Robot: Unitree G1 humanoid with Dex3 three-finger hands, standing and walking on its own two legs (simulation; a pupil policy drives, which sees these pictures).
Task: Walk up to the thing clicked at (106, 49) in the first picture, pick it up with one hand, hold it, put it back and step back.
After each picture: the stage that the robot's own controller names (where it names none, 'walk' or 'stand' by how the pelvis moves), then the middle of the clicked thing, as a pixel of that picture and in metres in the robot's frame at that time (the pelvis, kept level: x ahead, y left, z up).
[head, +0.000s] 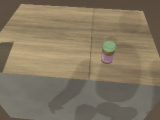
stand; (108, 52) +0.64 -0.13 -0.10
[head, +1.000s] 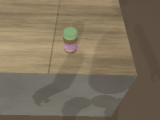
sink last; (70, 40) +0.61 +0.08 -0.06
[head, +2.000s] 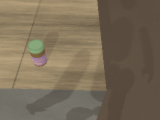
rise first; (38, 53) +0.54 +0.22 -0.06
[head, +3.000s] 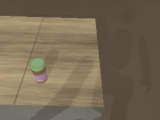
stand; (39, 70) +0.52 +0.22 -0.10
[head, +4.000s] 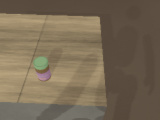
stand; (42, 69) +0.53 +0.21 -0.10
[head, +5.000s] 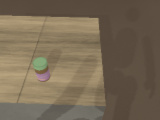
stand; (41, 69) +0.53 +0.21 -0.10
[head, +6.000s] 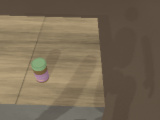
stand; (40, 70) +0.52 +0.21 -0.10
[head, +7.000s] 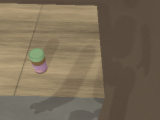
rise first; (38, 61) +0.53 +0.22 -0.10
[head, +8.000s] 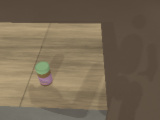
go down; (44, 74) +0.52 +0.23 -0.10
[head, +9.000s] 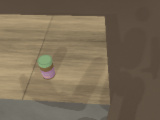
go down; (46, 67) +0.53 +0.22 -0.10
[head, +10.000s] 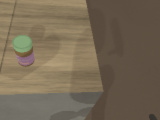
go down; (24, 51) +0.51 +0.20 -0.04
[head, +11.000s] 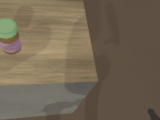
close in; (8, 37) +0.52 +0.22 -0.01
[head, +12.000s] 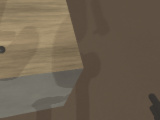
close; out of the picture +0.54 +0.24 +0.02
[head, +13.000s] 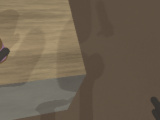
lift; out of the picture +0.48 +0.22 +0.02
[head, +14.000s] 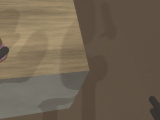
lift; out of the picture +0.48 +0.23 +0.02
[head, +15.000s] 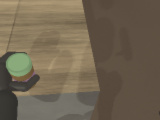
lift; (23, 72) +0.38 +0.18 +0.07
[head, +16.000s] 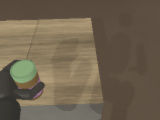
hold; (28, 80) +0.32 +0.17 +0.12
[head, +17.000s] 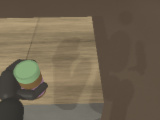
hold; (31, 80) +0.33 +0.17 +0.11
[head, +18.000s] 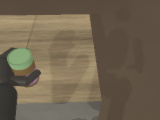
crouch; (24, 68) +0.36 +0.19 +0.12
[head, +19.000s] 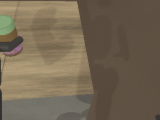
crouch; (7, 37) +0.48 +0.22 +0.12
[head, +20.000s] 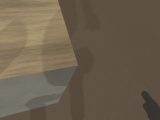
lower; out of the picture +0.54 +0.24 +0.03
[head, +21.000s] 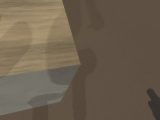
lower; out of the picture +0.53 +0.23 +0.03
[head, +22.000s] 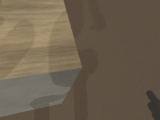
lower; out of the picture +0.53 +0.24 +0.02
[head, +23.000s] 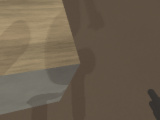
lower; out of the picture +0.53 +0.24 +0.03
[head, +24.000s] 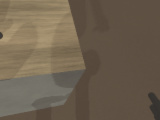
open; out of the picture +0.52 +0.23 +0.02
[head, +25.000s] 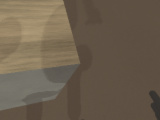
sink last; out of the picture +0.52 +0.23 +0.03
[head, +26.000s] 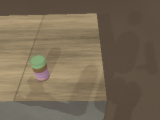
sink last; (40, 68) +0.51 +0.22 -0.05
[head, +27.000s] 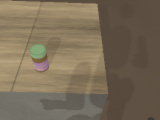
stand; (40, 58) +0.52 +0.21 -0.04
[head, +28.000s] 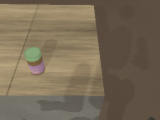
stand; (35, 61) +0.51 +0.22 -0.03
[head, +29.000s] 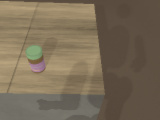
stand; (36, 59) +0.52 +0.21 -0.04
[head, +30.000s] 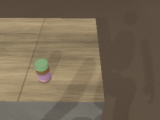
stand; (43, 71) +0.53 +0.21 -0.10
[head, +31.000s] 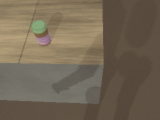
walk; (41, 33) +0.63 +0.23 -0.08
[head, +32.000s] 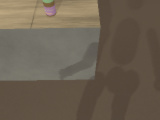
walk; (49, 5) +0.91 +0.18 -0.08
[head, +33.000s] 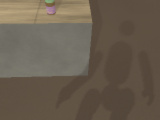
stand; (50, 5) +1.09 +0.25 -0.09
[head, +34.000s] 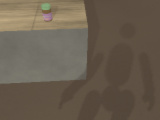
stand; (47, 12) +1.09 +0.27 -0.10
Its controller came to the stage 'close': yes
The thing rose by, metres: 0.21
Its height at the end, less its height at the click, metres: +0.00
